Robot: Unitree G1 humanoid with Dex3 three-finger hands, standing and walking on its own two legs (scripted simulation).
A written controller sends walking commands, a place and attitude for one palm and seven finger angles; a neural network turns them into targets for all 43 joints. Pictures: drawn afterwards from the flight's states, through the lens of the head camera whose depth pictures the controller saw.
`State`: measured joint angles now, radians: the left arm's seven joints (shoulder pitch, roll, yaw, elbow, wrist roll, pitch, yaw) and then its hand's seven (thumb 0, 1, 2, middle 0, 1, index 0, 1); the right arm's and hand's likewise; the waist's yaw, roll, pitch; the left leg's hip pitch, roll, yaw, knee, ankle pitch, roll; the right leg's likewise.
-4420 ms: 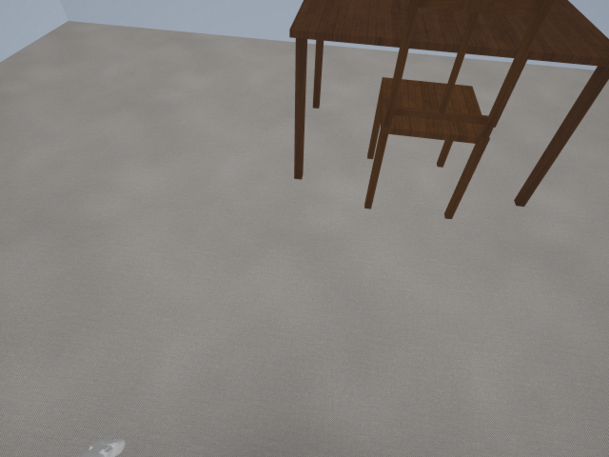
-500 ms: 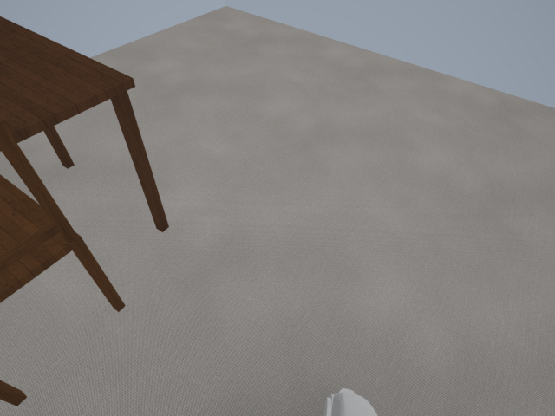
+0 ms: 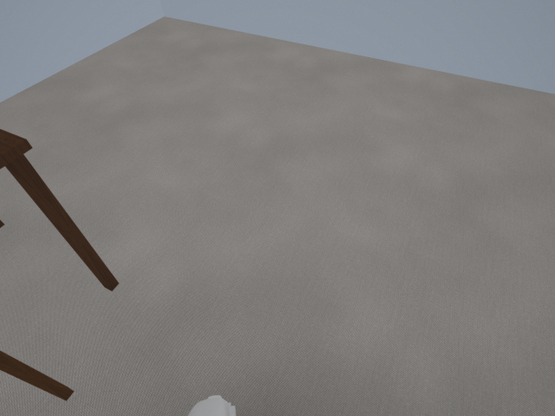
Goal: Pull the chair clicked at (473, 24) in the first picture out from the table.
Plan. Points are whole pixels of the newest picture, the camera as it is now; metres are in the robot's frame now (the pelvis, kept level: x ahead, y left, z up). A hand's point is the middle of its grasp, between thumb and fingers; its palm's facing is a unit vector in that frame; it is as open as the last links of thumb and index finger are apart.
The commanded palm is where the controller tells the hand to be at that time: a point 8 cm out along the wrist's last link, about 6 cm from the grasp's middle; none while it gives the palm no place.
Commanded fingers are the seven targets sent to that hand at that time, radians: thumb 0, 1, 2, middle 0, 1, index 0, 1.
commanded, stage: turn to face it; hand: left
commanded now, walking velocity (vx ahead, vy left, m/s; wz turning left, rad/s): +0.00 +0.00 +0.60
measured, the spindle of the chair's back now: out of the picture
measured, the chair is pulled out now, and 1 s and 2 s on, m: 0.00 0.00 0.00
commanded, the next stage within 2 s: take the last steps up to it in 1.84 s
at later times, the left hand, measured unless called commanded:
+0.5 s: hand out of the picture +0.11 +0.26 -0.17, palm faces +0.28 -0.93 -0.24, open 7.4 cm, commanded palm none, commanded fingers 0.00 0.90 0.90 -0.20 -0.30 -0.20 -0.30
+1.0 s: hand out of the picture +0.06 +0.15 -0.14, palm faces +0.54 -0.79 -0.29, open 7.4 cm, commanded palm none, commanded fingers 0.00 0.90 0.90 -0.20 -0.30 -0.20 -0.30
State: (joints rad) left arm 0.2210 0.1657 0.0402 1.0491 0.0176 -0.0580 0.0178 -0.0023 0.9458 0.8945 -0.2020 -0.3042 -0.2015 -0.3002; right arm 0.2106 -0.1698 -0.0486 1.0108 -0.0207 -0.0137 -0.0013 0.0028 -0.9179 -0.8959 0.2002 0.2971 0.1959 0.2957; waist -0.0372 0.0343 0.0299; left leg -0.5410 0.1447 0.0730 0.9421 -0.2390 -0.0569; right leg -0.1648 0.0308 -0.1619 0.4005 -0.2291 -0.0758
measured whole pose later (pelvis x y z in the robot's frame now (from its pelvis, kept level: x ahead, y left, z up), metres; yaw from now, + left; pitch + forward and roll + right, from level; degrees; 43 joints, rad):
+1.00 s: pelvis +0.10 -0.05 +0.00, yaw +35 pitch -1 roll +3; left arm 0.22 0.16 0.02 0.89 0.01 0.01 0.02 0.00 0.91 0.89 -0.20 -0.30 -0.20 -0.30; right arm 0.21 -0.29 -0.10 0.94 -0.02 0.09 0.03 0.01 -0.91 -0.90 0.20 0.30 0.20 0.30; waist -0.04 0.03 0.08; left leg -0.53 0.03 -0.02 1.18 -0.34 -0.10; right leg -0.16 -0.09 -0.19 0.49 -0.31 -0.04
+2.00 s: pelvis +0.09 -0.05 +0.00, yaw +64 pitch -1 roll +2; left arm 0.20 0.16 0.01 0.91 0.01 0.01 0.02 0.00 0.91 0.89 -0.20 -0.30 -0.20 -0.30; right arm 0.27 -0.25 -0.08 1.00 -0.02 0.08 0.02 0.01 -0.91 -0.90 0.20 0.30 0.20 0.30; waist -0.04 0.05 0.06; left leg -0.46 0.01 -0.04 1.14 -0.34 -0.06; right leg -0.18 -0.06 -0.15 0.47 -0.27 -0.03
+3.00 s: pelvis +0.10 +0.25 -0.01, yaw +67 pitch -2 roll -1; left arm 0.19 0.16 0.04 1.02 0.00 -0.05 0.02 0.00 0.92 0.89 -0.20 -0.30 -0.20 -0.30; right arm 0.45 -0.10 -0.02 1.16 -0.01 -0.02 -0.02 0.01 -0.91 -0.90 0.21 0.30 0.20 0.30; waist -0.03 0.01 0.07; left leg -0.30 0.01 0.04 1.27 -0.43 0.04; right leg -0.27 0.06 -0.14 0.56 -0.27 -0.11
